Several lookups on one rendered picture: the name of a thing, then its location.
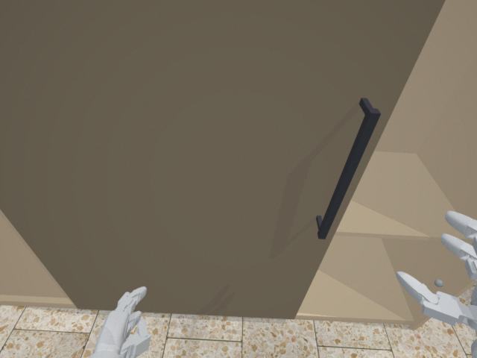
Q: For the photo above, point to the robot right hand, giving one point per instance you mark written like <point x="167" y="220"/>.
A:
<point x="441" y="306"/>

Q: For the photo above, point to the robot left hand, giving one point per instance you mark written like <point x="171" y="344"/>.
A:
<point x="118" y="325"/>

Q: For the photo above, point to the wardrobe door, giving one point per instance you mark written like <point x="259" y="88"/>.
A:
<point x="189" y="145"/>
<point x="21" y="271"/>

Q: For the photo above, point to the handle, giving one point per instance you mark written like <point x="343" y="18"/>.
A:
<point x="365" y="131"/>

